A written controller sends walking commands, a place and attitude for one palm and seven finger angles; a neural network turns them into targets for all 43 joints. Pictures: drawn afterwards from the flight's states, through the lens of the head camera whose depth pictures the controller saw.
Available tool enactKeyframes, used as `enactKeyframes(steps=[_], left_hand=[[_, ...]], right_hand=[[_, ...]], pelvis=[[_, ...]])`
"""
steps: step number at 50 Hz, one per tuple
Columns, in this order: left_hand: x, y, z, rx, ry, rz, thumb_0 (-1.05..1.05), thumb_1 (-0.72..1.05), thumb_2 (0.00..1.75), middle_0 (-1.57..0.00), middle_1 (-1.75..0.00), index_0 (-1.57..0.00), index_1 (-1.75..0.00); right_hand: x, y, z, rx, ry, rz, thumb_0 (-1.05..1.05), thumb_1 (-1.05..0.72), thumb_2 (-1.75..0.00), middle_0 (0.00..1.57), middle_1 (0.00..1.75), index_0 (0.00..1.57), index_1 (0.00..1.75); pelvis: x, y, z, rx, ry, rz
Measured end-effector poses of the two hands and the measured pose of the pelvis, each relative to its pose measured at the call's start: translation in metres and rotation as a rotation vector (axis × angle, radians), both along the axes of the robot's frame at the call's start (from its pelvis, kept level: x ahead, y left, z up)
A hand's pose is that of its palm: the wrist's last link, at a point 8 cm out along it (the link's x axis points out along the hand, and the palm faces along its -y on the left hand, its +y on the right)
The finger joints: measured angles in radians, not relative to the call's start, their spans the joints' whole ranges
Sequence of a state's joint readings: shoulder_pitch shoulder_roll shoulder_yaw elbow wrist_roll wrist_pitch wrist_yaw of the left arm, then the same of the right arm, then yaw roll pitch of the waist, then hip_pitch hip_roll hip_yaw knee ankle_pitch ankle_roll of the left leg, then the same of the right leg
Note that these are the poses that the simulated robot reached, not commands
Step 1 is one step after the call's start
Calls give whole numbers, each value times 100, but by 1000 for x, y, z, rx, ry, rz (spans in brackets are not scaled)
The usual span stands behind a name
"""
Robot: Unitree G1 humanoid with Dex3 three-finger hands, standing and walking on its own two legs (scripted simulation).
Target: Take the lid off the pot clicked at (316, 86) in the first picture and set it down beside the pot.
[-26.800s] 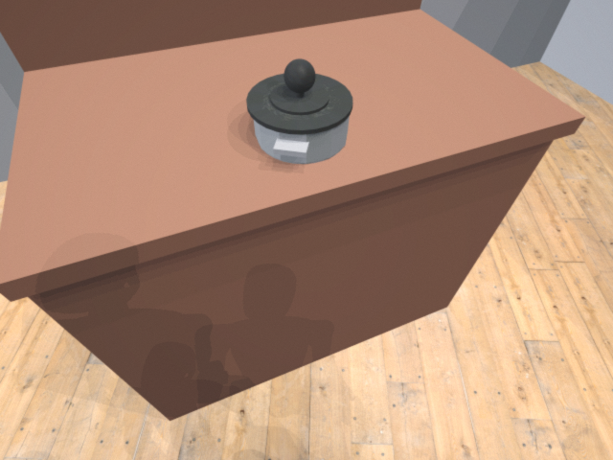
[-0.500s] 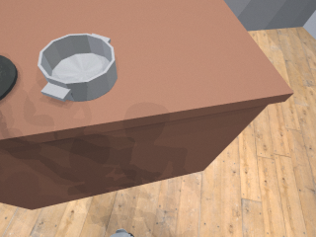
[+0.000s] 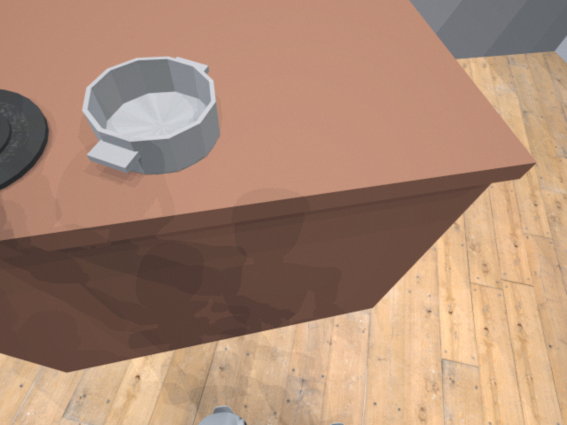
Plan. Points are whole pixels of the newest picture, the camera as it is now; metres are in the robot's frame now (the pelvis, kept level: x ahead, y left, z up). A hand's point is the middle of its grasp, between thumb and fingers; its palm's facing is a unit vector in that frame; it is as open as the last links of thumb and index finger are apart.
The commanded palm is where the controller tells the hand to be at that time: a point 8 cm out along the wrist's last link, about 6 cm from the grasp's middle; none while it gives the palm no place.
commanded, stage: open the fingers wide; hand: left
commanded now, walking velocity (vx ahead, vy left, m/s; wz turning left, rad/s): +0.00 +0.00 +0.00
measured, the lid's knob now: out of the picture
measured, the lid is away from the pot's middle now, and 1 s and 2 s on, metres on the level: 0.24 0.25 0.25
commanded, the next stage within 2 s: raise the empty hand in 0.84 s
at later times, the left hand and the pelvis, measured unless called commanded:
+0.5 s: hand out of the picture +0.43 +0.39 +0.15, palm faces -0.37 -0.15 -0.91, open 8.6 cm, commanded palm +0.47 +0.38 +0.21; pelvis -0.01 +0.00 +0.00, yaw +1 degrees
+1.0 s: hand out of the picture +0.45 +0.38 +0.15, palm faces -0.37 -0.14 -0.92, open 11.0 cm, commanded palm +0.48 +0.38 +0.22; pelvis -0.01 +0.01 +0.00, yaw +0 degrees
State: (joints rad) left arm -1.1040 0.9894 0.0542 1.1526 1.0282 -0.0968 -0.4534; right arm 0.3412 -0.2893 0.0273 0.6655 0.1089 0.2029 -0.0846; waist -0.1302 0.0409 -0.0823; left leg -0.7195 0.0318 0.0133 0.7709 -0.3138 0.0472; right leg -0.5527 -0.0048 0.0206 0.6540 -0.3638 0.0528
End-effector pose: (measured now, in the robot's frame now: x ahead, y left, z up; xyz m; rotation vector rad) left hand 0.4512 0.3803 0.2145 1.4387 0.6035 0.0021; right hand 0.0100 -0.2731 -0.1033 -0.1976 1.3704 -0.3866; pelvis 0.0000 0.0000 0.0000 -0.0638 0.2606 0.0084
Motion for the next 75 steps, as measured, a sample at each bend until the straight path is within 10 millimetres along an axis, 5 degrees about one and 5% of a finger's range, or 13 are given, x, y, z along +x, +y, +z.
enactKeyframes(steps=[15, 35, 51, 75], left_hand=[[-19, 9, 2, 9, 9, 11, -1, 33, 68, -76, -98, -67, -97], [-7, 9, -5, 11, 25, -19, 0, -5, 83, -52, -73, -49, -71], [-1, 5, -7, 4, 19, -33, 0, -11, 86, -48, -66, -47, -65], [-1, 5, 45, 23, -36, 1, 0, -11, 87, -48, -64, -48, -64]], right_hand=[[13, -6, 4, -29, -42, 45, 0, -90, -90, 20, 30, 20, 30], [-14, 4, 3, -25, 23, 9, 1, -90, -90, 20, 30, 20, 30], [-6, 10, 5, -23, -5, 14, 0, -90, -90, 20, 30, 20, 30], [8, 11, 8, -6, -39, 33, 1, -90, -90, 20, 30, 20, 30]], pelvis=[[-9, 0, 0, -5, -21, 13], [-7, 7, -1, -9, -6, 7], [-5, 12, 0, -8, -6, 3], [-1, 12, 6, -3, -29, 13]])
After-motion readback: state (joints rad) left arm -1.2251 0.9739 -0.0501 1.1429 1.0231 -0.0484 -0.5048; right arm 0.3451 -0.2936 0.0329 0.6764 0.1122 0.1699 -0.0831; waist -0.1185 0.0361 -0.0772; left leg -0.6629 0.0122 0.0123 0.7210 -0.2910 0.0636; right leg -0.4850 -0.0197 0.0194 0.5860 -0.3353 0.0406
